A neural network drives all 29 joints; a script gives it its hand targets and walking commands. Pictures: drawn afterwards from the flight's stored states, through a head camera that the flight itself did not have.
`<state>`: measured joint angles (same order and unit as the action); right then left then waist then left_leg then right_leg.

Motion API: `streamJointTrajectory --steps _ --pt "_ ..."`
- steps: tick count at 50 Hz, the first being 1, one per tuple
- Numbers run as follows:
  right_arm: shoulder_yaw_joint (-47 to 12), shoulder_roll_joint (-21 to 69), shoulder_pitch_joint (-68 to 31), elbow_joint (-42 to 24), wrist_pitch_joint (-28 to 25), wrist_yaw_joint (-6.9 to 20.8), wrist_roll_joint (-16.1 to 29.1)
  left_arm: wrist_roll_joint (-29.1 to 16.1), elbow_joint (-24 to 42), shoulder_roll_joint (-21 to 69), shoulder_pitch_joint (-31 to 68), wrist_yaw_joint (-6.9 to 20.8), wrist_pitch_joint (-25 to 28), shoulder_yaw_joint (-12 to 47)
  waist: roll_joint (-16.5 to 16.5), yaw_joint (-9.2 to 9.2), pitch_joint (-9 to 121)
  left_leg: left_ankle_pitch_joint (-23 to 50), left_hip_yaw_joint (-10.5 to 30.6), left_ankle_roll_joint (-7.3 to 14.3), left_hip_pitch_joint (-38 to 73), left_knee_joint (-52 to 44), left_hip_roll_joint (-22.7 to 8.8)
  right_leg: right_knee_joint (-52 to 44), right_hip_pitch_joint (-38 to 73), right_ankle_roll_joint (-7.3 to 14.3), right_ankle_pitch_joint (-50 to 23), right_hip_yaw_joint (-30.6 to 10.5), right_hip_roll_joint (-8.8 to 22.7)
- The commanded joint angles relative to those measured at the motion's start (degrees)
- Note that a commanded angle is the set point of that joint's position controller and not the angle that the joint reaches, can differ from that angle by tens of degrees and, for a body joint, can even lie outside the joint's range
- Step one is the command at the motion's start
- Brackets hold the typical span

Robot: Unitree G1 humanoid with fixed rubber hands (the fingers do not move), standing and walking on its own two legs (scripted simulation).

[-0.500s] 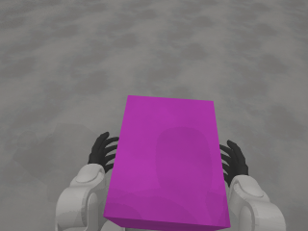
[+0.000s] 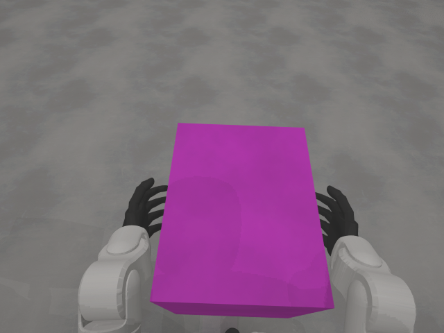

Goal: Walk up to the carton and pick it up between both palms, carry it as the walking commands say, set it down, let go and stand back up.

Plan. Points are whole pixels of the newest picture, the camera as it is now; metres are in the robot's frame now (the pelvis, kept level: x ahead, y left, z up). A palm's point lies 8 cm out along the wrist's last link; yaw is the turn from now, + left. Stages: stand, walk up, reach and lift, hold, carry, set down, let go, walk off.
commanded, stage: carry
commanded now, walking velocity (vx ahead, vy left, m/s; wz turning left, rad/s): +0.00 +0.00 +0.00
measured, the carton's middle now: (236, 226) +0.29 +0.00 +0.03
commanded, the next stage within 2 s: none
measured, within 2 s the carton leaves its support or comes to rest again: neither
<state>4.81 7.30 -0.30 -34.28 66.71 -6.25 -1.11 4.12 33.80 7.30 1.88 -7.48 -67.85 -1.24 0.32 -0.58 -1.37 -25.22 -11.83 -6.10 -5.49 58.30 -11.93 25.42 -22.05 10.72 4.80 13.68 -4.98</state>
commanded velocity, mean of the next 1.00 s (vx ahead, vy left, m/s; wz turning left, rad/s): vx -0.08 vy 0.06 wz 0.00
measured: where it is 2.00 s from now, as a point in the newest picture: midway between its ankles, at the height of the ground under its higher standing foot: outside the picture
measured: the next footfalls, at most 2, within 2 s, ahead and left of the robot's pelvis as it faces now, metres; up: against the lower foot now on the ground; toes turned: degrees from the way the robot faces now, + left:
left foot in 0.30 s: +0.27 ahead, +0.17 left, +0.00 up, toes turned +3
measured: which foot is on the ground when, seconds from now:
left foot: up 0.00-0.28, down 0.30-1.00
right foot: down 0.00-1.00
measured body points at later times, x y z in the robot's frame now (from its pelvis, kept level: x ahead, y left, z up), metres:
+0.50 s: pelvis +0.19 +0.05 +0.02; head +0.18 +0.05 +0.47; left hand +0.46 +0.17 +0.12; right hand +0.43 -0.13 +0.12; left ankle +0.22 +0.15 -0.72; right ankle +0.11 -0.02 -0.72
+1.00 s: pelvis +0.16 +0.08 +0.01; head +0.19 +0.07 +0.46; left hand +0.44 +0.21 +0.10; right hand +0.41 -0.09 +0.09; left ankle +0.23 +0.17 -0.72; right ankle +0.12 -0.03 -0.70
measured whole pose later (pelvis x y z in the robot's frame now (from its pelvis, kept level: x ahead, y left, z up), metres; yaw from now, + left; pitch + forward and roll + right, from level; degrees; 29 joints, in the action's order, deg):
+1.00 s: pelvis +0.16 +0.08 +0.01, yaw -6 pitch +4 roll +0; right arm 3.0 7.3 -2.8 -33.1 68.3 -7.4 -2.6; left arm 2.2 32.6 7.3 3.7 -6.8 -68.4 -4.9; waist -1.2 -0.7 -0.3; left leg -9.5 -9.6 3.5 -22.4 28.2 -1.5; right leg 41.8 -20.9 0.2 29.4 3.4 2.6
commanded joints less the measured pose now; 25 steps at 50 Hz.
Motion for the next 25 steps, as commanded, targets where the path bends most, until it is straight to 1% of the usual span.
streamJointTrajectory --steps 1,2,3,4,5,6,7,8,9,10,11,12,13,14,15,16,17,18,19,20,22,25 --pt "-36.59 43.15 -12.99 -0.01 2.00 8.41 13.27 -18.29 0.95 48.69 13.36 7.46 -1.53 36.75 5.50 0.00 25.25 -4.46 12.08 1.03 -25.50 20.91 3.50 -3.46 37.85 9.64 -59.51 -28.59 25.79" --pt "-37.22 45.44 -14.34 -0.64 1.34 8.36 13.43 -19.60 1.53 50.63 15.60 8.00 -1.09 37.99 3.58 -0.34 22.95 -2.31 11.82 1.49 -26.74 15.69 3.13 -5.02 34.37 7.91 -53.23 -26.26 23.95" --pt "-37.35 47.91 -15.87 -1.00 0.65 8.32 13.85 -20.97 3.10 52.77 19.17 8.54 -0.46 38.86 0.42 -0.18 21.96 -0.57 11.88 1.39 -25.39 7.31 2.54 -5.90 30.35 5.52 -47.95 -23.18 22.54" --pt "-37.73 49.59 -17.11 -1.67 -0.21 8.18 13.98 -21.16 3.61 54.63 20.43 9.14 0.12 38.19 -0.24 0.06 20.88 1.19 10.79 1.25 -22.51 -0.36 2.98 -6.76 26.16 3.46 -45.46 -20.22 20.87" --pt "-38.16 50.50 -16.72 -1.83 -0.89 7.98 13.81 -20.93 3.96 55.39 20.49 9.52 0.68 37.71 0.53 0.31 21.01 2.54 9.59 1.41 -19.00 -7.20 3.92 -7.48 23.22 2.37 -45.41 -17.55 19.58" --pt "-38.97 51.12 -16.42 -2.28 -1.43 7.71 14.02 -20.60 4.50 55.07 20.28 9.73 1.27 37.46 2.17 0.40 21.43 3.39 8.45 1.48 -16.35 -13.32 5.18 -7.76 21.85 1.66 -46.70 -15.74 18.65" --pt "-39.82 51.24 -16.78 -3.25 -1.82 7.44 14.37 -20.19 4.99 54.12 19.83 9.87 1.67 37.09 3.91 0.37 22.50 6.33 6.85 1.63 -14.22 -18.25 6.78 -7.22 22.11 0.62 -48.92 -13.46 17.43" --pt "-40.62 50.98 -17.06 -4.20 -1.98 7.18 14.70 -19.73 5.14 52.96 18.78 9.96 1.87 36.59 5.67 0.21 23.31 9.62 5.23 1.80 -13.08 -22.03 8.24 -6.31 23.08 -0.60 -50.56 -11.41 16.35" --pt "-41.24 50.40 -17.53 -5.08 -1.92 7.00 15.01 -19.19 5.00 51.78 17.32 9.98 1.88 35.99 6.64 -0.14 23.82 12.40 4.04 1.91 -12.77 -24.90 9.16 -5.61 24.32 -1.46 -50.12 -10.30 15.72" --pt "-41.64 49.68 -18.22 -5.80 -1.68 6.93 15.31 -18.65 4.87 50.72 16.20 9.91 1.79 35.40 6.69 -0.49 23.94 14.86 3.16 1.94 -12.29 -27.68 9.39 -5.02 24.97 -1.97 -47.52 -9.64 15.23" --pt "-41.90 49.08 -18.81 -6.20 -1.31 6.98 15.60 -18.15 4.81 49.81 15.66 9.79 1.61 34.97 5.76 -0.49 23.56 18.50 2.23 1.90 -10.75 -31.56 9.37 -4.19 24.38 -2.53 -43.04 -8.69 14.37" --pt "-42.01 48.66 -19.25 -6.31 -0.83 7.13 15.90 -17.72 4.76 49.08 15.50 9.60 1.35 34.70 4.66 -0.24 22.89 23.99 1.19 1.90 -7.54 -36.56 9.23 -3.29 22.20 -3.36 -35.87 -7.86 13.23" --pt "-41.87 48.18 -19.53 -5.94 -0.32 7.32 16.02 -17.20 4.42 48.40 15.35 9.36 0.96 34.45 3.66 0.04 22.35 30.39 1.44 2.33 -2.77 -40.85 7.73 -2.56 18.03 -4.53 -25.12 -8.02 12.19" --pt "-41.41 47.39 -20.03 -5.33 0.26 7.53 16.01 -16.55 3.91 47.72 15.46 9.11 0.53 34.23 3.11 -0.01 21.76 34.82 3.63 2.90 0.87 -41.76 4.49 -2.71 14.02 -5.69 -13.21 -9.65 11.58" --pt "-40.45 45.74 -21.77 -4.52 0.86 7.69 16.33 -16.18 2.98 46.98 16.20 8.78 0.15 34.10 0.75 -0.25 21.44 44.12 7.51 3.47 4.70 -40.46 -1.14 -2.56 9.57 -6.85 -1.10 -10.76 11.02" --pt "-39.80 45.49 -21.98 -4.02 1.22 7.76 16.85 -16.70 4.13 46.21 17.26 8.75 -0.18 34.06 -3.11 -0.44 20.06 46.24 9.25 5.57 5.36 -38.64 -4.57 -5.09 7.64 -7.73 5.59 -12.15 10.28" --pt "-38.83 45.81 -19.59 -2.32 1.75 7.83 16.02 -16.86 4.27 46.00 18.00 8.81 -0.98 33.95 -5.77 -0.27 18.79 40.45 9.95 6.21 2.71 -39.14 -5.03 -6.37 9.55 -8.09 5.48 -12.75 10.89" --pt "-38.12 45.92 -19.46 -1.41 2.16 7.82 15.41 -16.96 3.90 46.04 19.36 8.79 -1.56 34.18 -5.80 -0.10 17.69 34.65 8.98 5.50 0.75 -39.91 -3.30 -6.89 10.87 -7.82 3.07 -13.51 11.86" --pt "-37.41 45.84 -19.95 -0.27 2.56 7.80 14.98 -16.90 2.94 46.03 20.21 8.72 -1.99 34.07 -4.45 0.20 17.10 33.61 8.11 4.91 0.82 -39.73 -2.09 -6.70 10.99 -7.71 -0.26 -14.16 12.50" --pt "-36.67 45.73 -19.87 0.93 2.83 7.67 14.34 -16.99 1.93 46.23 20.62 8.66 -2.31 34.09 -3.58 0.32 16.73 34.78 7.62 4.87 0.89 -39.00 -1.47 -6.23 10.97 -7.85 -3.20 -14.37 12.85" --pt "-35.22 45.85 -19.30 3.17 3.19 7.45 13.46 -17.08 -0.42 46.51 20.54 8.71 -2.74 33.43 -2.91 0.44 17.24 40.93 7.23 5.03 2.21 -37.37 -1.12 -5.17 10.96 -8.01 -8.30 -14.33 12.70" --pt "-34.59 47.18 -20.58 3.82 3.05 7.22 13.44 -17.40 -1.59 47.54 21.45 8.67 -2.69 32.71 -2.76 0.41 18.95 50.70 7.17 5.62 3.88 -34.60 -1.30 -3.63 11.47 -8.17 -11.85 -14.10 11.93"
